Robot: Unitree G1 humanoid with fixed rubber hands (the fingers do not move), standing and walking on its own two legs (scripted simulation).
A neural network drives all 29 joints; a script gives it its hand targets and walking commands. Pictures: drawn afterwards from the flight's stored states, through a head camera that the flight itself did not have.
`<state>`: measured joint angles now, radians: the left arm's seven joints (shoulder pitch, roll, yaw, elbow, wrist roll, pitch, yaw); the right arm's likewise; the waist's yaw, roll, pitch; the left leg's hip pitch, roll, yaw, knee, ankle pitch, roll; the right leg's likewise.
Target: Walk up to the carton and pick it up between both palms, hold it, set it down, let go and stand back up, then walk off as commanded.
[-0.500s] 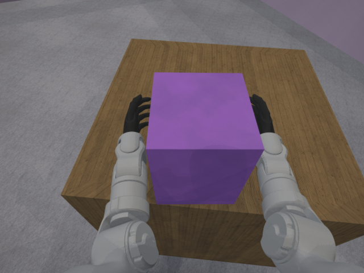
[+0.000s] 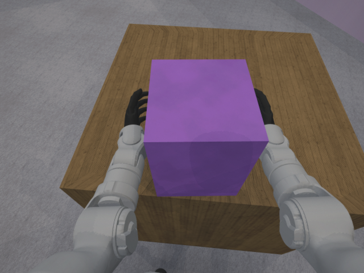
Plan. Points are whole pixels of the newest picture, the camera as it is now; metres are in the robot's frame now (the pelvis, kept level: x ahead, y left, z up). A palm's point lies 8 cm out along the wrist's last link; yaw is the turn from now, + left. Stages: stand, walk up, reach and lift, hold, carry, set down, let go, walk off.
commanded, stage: set down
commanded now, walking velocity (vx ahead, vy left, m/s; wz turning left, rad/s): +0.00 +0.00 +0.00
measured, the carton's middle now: (197, 133) +0.40 +0.05 +0.05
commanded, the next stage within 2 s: none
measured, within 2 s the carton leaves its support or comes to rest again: neither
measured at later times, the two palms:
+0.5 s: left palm (118, 141) +0.34 +0.22 +0.05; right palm (295, 135) +0.41 -0.16 +0.08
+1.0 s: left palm (114, 170) +0.27 +0.21 +0.06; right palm (308, 170) +0.33 -0.18 +0.07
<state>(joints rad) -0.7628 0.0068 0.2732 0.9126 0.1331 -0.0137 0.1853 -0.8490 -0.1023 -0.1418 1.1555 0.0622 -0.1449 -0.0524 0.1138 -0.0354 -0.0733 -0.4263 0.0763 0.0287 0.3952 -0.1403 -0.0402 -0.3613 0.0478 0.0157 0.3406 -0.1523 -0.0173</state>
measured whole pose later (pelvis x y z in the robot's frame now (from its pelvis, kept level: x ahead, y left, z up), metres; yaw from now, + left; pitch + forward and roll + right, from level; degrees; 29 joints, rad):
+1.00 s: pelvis -0.02 -0.01 +0.00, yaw +2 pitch -1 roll +0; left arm -0.23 0.10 0.11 0.32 -0.06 0.18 0.11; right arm -0.35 -0.26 0.07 0.61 0.31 -0.04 0.00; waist 0.06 -0.05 0.00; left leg -0.22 0.06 0.01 0.33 -0.10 -0.05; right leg -0.19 0.03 -0.01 0.38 -0.17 -0.03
